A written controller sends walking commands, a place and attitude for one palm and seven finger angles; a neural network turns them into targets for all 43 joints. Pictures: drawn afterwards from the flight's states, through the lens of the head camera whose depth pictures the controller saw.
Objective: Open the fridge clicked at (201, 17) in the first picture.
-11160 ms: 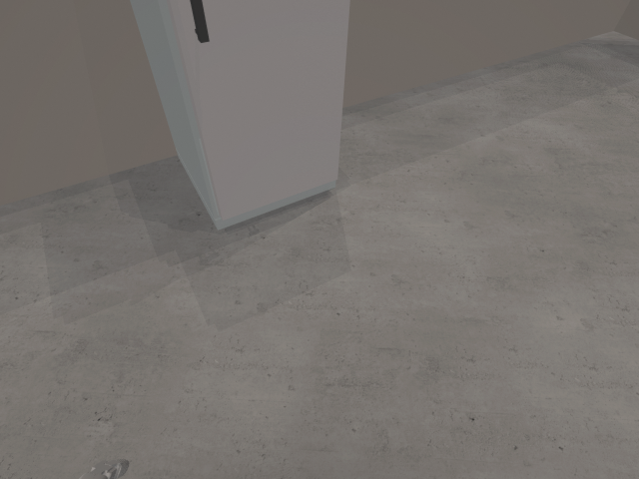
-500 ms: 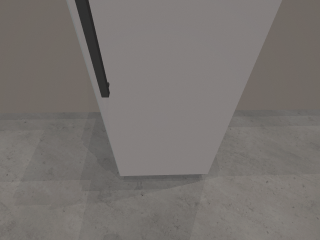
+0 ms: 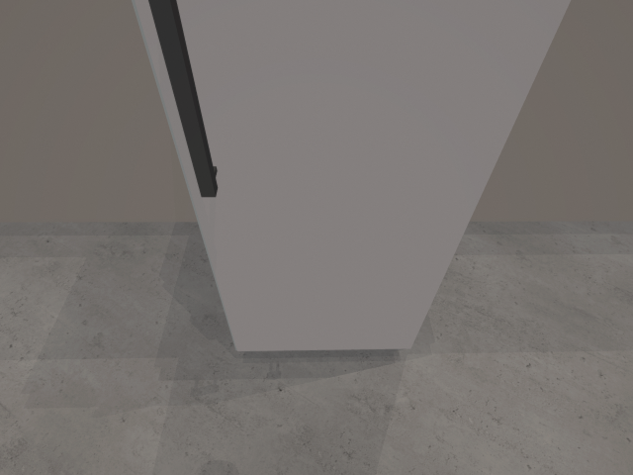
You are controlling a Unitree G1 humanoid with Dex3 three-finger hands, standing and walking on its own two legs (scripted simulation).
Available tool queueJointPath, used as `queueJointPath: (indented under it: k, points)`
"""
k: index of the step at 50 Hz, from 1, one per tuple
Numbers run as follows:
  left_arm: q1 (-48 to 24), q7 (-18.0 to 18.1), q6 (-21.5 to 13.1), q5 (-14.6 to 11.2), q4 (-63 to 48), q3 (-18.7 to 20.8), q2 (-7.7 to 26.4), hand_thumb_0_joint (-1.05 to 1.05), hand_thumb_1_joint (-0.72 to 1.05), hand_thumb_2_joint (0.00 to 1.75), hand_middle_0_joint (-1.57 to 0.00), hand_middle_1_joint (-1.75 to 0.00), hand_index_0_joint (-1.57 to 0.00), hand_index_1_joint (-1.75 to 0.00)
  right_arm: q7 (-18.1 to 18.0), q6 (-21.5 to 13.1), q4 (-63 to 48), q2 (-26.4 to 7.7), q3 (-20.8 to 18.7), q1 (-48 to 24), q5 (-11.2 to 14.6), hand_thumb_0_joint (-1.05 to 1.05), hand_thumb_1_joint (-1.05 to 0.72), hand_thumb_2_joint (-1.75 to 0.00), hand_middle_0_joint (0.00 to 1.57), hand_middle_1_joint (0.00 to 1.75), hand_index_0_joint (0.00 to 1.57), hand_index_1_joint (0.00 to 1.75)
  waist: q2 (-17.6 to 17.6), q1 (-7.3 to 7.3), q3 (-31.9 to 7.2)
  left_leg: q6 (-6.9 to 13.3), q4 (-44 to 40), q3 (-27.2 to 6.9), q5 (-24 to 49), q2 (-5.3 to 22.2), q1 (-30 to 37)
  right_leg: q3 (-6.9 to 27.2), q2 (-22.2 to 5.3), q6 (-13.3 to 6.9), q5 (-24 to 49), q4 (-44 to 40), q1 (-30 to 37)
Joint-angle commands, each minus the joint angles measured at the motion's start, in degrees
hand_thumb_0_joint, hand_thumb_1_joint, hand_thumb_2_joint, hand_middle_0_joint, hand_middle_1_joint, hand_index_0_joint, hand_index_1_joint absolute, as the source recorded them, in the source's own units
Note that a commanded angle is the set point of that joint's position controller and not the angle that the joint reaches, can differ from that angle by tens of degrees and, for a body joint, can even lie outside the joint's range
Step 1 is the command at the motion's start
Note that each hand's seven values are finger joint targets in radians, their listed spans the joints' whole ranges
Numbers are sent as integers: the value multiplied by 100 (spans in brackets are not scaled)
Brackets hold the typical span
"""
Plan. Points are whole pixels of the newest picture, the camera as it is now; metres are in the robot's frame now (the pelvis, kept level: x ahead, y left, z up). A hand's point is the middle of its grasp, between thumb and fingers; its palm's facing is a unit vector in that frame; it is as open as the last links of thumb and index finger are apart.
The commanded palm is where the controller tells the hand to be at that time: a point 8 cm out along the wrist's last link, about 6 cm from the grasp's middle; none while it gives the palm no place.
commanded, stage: shuffle to correct the standing spot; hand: left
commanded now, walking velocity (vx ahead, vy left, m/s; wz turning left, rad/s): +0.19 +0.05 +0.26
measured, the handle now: (185, 72) +0.56 +0.22 +0.23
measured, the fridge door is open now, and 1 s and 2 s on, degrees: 0 0 0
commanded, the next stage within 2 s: come to a stop and stand still in 0.32 s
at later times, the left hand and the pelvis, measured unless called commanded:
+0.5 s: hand out of the picture +0.12 +0.22 -0.18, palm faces +0.05 -0.99 -0.16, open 7.3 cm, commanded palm none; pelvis +0.10 +0.04 +0.00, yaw +3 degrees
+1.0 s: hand (152, 457) +0.18 +0.27 -0.20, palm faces +0.15 -0.98 -0.16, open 7.3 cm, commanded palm none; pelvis +0.12 +0.08 -0.02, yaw +5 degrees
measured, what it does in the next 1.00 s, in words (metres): walks ahead: right foot, then left foot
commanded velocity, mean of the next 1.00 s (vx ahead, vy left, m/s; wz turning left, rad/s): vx -0.02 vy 0.00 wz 0.04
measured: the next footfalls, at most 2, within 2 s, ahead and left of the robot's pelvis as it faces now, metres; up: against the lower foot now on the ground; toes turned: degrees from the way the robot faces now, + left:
right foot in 0.60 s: +0.28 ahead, -0.06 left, +0.00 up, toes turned -2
left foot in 0.92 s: +0.16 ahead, +0.18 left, +0.00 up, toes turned +4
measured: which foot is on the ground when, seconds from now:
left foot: down 0.00-0.62, up 0.64-0.90, down 0.92-1.00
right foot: down 0.00-0.26, up 0.28-0.58, down 0.60-0.94, up 0.96-1.00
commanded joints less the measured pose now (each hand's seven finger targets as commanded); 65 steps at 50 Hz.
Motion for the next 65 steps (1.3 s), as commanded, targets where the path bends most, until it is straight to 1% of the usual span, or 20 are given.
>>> queueJointPath:
  k: [1, 8, 10, 11, 13, 17, 23, 27, 29, 30, 31, 33, 36, 45, 47, 49, 52, 58, 62, 65]
  points:
    - [509, -8, 21, 13, -198, 161, 575, 0, 90, 90, -20, -30, -20, -30, -2, 38, -132, -449, -95, 536, -31, 0, -90, -90, 20, 30, 20, 30, -146, 72, 571, 145, -507, -423, -1000, 352, -1035, 562, -430, -260, -1502, -438, 5]
    - [856, -11, 8, 16, -347, 413, 939, 0, 90, 90, -20, -30, -20, -30, 43, 43, -466, -319, -114, 510, -39, 0, -90, -90, 20, 30, 20, 30, -1017, 140, 549, 118, 1390, 75, -917, 98, -1756, 1733, -1501, -902, -2912, -1200, 43]
    - [602, -27, -23, 20, -431, 410, 845, 0, 90, 90, -20, -30, -20, -30, 62, -31, -404, -247, -105, 801, -25, 0, -90, -90, 20, 30, 20, 30, -828, -68, 456, 147, 807, 59, -720, 149, -1059, 1249, -1326, -858, -2404, -798, -380]
    - [385, -49, -5, 8, -477, 379, 699, 0, 90, 90, -20, -30, -20, -30, 61, -77, -274, -267, -102, 1176, -20, 0, -90, -90, 20, 30, 20, 30, -378, -256, 404, 181, 130, -81, -560, 200, -347, 635, -926, -675, -2078, -137, -855]
    - [-118, -88, -9, 48, -738, 196, 66, 0, 90, 90, -20, -30, -20, -30, -31, -176, 105, -886, -245, 2192, -71, 0, -90, -90, 20, 30, 20, 30, 2107, -622, 686, 737, -1332, -2528, 229, 1712, 711, -653, 275, -140, -2085, 2708, -2680]
    - [-167, -171, -147, 42, -643, 240, 153, 0, 90, 90, -20, -30, -20, -30, -144, -333, 60, -420, -53, 1886, -55, 0, -90, -90, 20, 30, 20, 30, 421, -267, 812, 1047, -758, -1541, 3987, 1635, 997, -5, -219, -232, -1362, 3992, -3093]
    - [-678, -238, -72, -16, -864, 193, 22, 0, 90, 90, -20, -30, -20, -30, -231, -397, 145, -343, -36, 1844, -55, 0, -90, -90, 20, 30, 20, 30, 594, -226, 595, 770, -833, -698, 4749, 1136, 1158, -312, -47, -192, -492, 2713, -2664]
    - [-56, -92, -38, -26, -645, 228, 370, 0, 90, 90, -20, -30, -20, -30, -296, -271, 82, -651, -106, 1419, 14, 0, -90, -90, 20, 30, 20, 30, 616, 188, 110, 381, 95, -498, 6082, 1000, 676, -424, 303, -317, 277, 923, -580]
    - [564, -31, -82, 11, -505, 367, 850, 0, 90, 90, -20, -30, -20, -30, -283, -201, -52, -816, -247, 1262, 115, 0, -90, -90, 20, 30, 20, 30, 371, 497, -260, 132, 1044, -550, 4862, 820, 144, -147, 35, -482, 1949, 228, 695]
    - [881, 53, -98, 32, -422, 397, 992, 0, 90, 90, -20, -30, -20, -30, -227, -147, -59, -393, -227, 1528, 140, 0, -90, -90, 20, 30, 20, 30, -464, 494, -735, 2, 2341, -305, 2840, 293, -763, 858, -992, -902, 4669, 626, 1651]
    - [1111, 81, -127, -11, -323, 434, 1151, 0, 90, 90, -20, -30, -20, -30, -207, -99, -69, -229, -252, 1647, 188, 0, -90, -90, 20, 30, 20, 30, -884, 432, -1218, -110, 3824, -153, -1574, -436, -1275, 1743, -2202, -1678, 7018, 528, 2107]
    - [401, 155, -64, -43, -487, 392, 924, 0, 90, 90, -20, -30, -20, -30, -222, 60, -141, 16, -260, 1193, 182, 0, -90, -90, 20, 30, 20, 30, -553, 208, -595, 26, 4447, -697, -2010, -94, -1297, 1419, -2318, -1900, 5707, 27, 860]
    - [-497, 167, 72, -1, -790, 358, 709, 0, 90, 90, -20, -30, -20, -30, -141, 269, -177, 56, -284, 961, 74, 0, -90, -90, 20, 30, 20, 30, -693, -83, -119, -70, 4202, -626, -1711, 159, -1178, 845, -1815, -1527, 3599, -342, -513]
    - [-745, 8, 263, 20, -1065, 464, 910, 0, 90, 90, -20, -30, -20, -30, -27, 189, -500, -167, -347, 892, 19, 0, -90, -90, 20, 30, 20, 30, -742, -305, -395, -147, 753, 2, 51, 68, -39, 671, -1043, -710, -101, 133, -1309]
    - [-645, -36, 359, -64, -1242, 380, 368, 0, 90, 90, -20, -30, -20, -30, -37, 94, -858, -978, -480, 433, -92, 0, -90, -90, 20, 30, 20, 30, 1888, -243, 153, 513, -1240, -2321, -254, 1895, -1009, -125, 186, -22, -1953, 2032, -1837]
    - [-675, -3, 446, 28, -1153, 451, 589, 0, 90, 90, -20, -30, -20, -30, -83, 68, -1127, -966, -410, -463, -132, 0, -90, -90, 20, 30, 20, 30, 1400, -11, 504, 791, -1541, -2087, -64, 1844, -2297, 775, 144, -49, -1619, 3425, -1221]
    - [35, -60, 380, 53, -869, 426, 444, 0, 90, 90, -20, -30, -20, -30, -119, 25, -1225, -761, -315, -807, -96, 0, -90, -90, 20, 30, 20, 30, 678, 282, 278, 701, -976, -1067, 686, 1219, -1401, 590, 223, -4, -1061, 3928, -1536]
    - [-115, -24, 216, -21, -808, 177, 311, 0, 90, 90, -20, -30, -20, -30, -125, 10, -844, -732, -322, 6, -41, 0, -90, -90, 20, 30, 20, 30, 853, -173, -446, 961, -537, -1132, 2771, 1313, 652, 193, 46, 113, -1643, 1239, -990]
    - [560, 55, 83, -18, -358, 148, 506, 0, 90, 90, -20, -30, -20, -30, -63, -9, -628, -631, -291, 32, 85, 0, -90, -90, 20, 30, 20, 30, 199, 22, -600, 421, -75, -873, 2158, 859, -90, 463, -180, -54, 463, -640, 636]
    - [405, 66, 44, -42, -283, 70, 651, 0, 90, 90, -20, -30, -20, -30, -12, 8, -596, -370, -182, -120, 96, 0, -90, -90, 20, 30, 20, 30, -235, -98, -93, 79, -294, -443, 964, 394, -260, 836, -825, -386, 919, -444, 58]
